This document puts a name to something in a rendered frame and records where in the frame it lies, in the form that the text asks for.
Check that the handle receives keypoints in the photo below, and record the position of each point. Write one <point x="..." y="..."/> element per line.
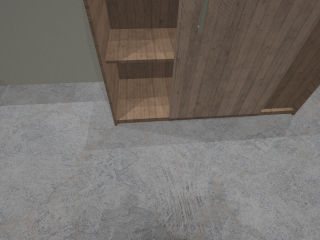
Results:
<point x="203" y="15"/>

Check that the wardrobe door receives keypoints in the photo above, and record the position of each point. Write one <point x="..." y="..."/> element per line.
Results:
<point x="300" y="74"/>
<point x="245" y="48"/>

